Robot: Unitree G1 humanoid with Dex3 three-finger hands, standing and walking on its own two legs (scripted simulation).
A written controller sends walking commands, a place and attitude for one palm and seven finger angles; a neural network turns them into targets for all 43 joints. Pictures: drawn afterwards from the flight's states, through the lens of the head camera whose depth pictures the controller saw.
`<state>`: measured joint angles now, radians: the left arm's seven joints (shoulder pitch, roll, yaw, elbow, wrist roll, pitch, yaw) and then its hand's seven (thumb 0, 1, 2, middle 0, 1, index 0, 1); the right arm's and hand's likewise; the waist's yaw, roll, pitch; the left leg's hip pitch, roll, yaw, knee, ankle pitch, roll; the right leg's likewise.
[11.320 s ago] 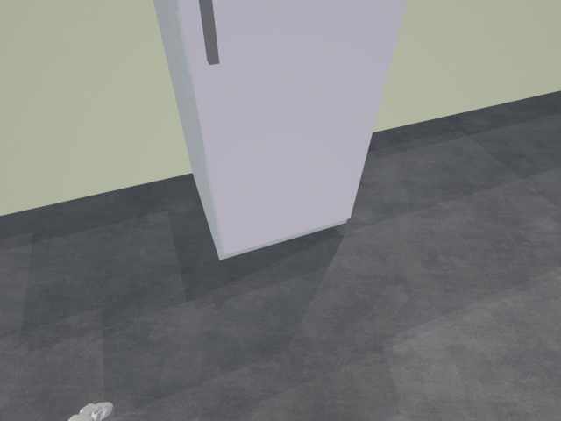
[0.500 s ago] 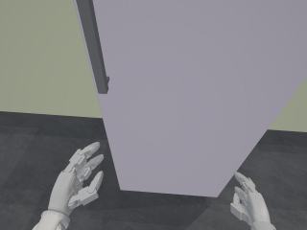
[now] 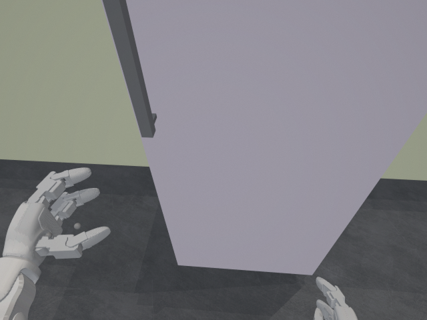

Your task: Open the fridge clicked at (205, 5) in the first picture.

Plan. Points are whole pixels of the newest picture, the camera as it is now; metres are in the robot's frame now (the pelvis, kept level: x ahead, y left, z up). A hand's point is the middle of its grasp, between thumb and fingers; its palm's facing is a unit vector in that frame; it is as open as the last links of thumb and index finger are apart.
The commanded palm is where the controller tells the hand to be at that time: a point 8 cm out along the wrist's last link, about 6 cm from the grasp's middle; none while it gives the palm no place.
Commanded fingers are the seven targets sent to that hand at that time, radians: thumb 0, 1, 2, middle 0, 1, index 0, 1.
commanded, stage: raise the hand to about handle height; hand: left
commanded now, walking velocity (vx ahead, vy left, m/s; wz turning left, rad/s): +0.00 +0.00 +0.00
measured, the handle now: (137, 69) +0.45 +0.15 +0.27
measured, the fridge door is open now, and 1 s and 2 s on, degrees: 0 0 0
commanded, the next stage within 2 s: move the hooked fingers beside the handle in 1.24 s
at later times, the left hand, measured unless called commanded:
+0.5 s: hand out of the picture +0.24 +0.29 +0.23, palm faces +0.11 -0.98 -0.15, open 13.8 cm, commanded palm +0.21 +0.33 +0.24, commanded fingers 0.00 -0.50 0.30 -0.30 -1.20 -0.30 -1.20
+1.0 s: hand (7, 147) +0.27 +0.27 +0.26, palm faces -0.02 -0.98 -0.18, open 14.0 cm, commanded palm +0.23 +0.33 +0.29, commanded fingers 0.00 -0.50 0.30 -0.30 -1.20 -0.30 -1.20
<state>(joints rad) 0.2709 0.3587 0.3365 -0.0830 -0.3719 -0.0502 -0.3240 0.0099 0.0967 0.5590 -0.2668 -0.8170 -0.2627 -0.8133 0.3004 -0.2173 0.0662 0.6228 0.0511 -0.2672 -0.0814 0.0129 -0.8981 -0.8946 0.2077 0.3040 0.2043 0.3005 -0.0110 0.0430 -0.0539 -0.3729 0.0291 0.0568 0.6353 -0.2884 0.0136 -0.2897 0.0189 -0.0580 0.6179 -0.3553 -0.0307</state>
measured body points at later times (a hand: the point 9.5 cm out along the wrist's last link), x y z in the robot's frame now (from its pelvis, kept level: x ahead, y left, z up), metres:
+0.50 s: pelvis +0.00 +0.01 +0.01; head -0.04 -0.01 +0.46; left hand +0.23 +0.35 +0.24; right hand +0.23 -0.17 -0.03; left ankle +0.03 +0.11 -0.73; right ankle -0.02 -0.10 -0.73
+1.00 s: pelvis +0.00 +0.01 +0.01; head -0.03 -0.02 +0.46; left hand +0.26 +0.33 +0.27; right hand +0.21 -0.22 -0.05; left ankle +0.03 +0.11 -0.73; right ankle -0.02 -0.10 -0.73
